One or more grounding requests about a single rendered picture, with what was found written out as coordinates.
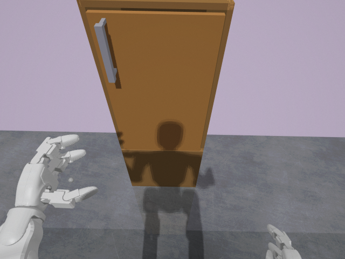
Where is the robot left forearm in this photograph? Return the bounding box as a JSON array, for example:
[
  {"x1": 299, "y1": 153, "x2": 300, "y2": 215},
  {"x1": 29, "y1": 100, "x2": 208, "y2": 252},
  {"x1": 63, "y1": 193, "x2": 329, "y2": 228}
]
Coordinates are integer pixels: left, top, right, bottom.
[{"x1": 0, "y1": 206, "x2": 46, "y2": 259}]

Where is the handle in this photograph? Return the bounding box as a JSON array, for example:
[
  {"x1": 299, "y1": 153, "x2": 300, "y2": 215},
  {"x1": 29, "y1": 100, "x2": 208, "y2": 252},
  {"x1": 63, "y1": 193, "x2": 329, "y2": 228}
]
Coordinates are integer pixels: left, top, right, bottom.
[{"x1": 94, "y1": 18, "x2": 117, "y2": 83}]

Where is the left robot hand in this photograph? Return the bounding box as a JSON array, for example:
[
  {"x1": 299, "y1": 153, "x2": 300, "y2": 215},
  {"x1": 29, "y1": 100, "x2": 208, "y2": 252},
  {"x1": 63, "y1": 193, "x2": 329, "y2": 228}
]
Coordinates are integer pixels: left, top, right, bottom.
[{"x1": 15, "y1": 134, "x2": 99, "y2": 212}]

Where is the cupboard door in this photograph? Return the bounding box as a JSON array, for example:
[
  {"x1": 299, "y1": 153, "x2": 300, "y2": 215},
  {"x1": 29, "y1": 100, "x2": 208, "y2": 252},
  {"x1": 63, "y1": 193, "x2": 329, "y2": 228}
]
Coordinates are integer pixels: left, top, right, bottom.
[{"x1": 86, "y1": 10, "x2": 225, "y2": 151}]

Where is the right robot hand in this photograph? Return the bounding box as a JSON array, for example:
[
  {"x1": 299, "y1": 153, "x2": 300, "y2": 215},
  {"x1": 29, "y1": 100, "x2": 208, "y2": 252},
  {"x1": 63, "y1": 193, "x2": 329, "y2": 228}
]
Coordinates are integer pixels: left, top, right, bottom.
[{"x1": 266, "y1": 224, "x2": 302, "y2": 259}]

